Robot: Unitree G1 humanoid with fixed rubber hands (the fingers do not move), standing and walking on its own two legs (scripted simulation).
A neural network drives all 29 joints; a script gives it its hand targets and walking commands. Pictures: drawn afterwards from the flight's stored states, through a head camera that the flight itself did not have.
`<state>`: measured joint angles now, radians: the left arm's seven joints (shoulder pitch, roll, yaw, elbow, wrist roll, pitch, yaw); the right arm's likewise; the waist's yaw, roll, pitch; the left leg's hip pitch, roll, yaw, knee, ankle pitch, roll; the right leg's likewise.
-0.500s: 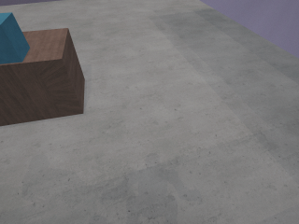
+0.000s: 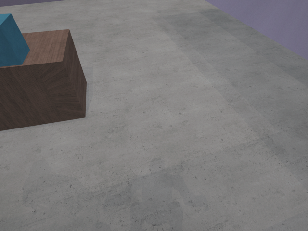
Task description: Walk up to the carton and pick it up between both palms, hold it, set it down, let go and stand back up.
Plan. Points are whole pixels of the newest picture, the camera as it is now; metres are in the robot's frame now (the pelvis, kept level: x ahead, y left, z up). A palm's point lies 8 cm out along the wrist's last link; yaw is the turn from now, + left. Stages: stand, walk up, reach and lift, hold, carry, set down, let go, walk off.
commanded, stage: stand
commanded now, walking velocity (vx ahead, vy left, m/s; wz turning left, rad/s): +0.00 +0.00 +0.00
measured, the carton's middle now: (0, 40) +1.24 +1.00 -0.08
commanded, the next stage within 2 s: walk up in 1.86 s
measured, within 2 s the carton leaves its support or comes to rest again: neither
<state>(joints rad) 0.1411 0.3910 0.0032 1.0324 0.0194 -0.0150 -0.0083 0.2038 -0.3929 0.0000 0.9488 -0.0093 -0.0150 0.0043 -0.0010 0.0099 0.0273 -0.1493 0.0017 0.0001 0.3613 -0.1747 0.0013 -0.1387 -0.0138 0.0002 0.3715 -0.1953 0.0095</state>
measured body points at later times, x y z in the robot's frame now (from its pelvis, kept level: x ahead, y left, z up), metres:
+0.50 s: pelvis +0.00 +0.00 +0.00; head +0.00 +0.00 +0.45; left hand +0.10 +0.32 -0.11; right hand +0.09 -0.31 -0.12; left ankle +0.02 +0.12 -0.75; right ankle +0.01 -0.12 -0.75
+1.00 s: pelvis +0.01 +0.00 +0.00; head +0.01 +0.00 +0.45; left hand +0.09 +0.32 -0.11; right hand +0.09 -0.31 -0.12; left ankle +0.02 +0.12 -0.75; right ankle +0.01 -0.12 -0.75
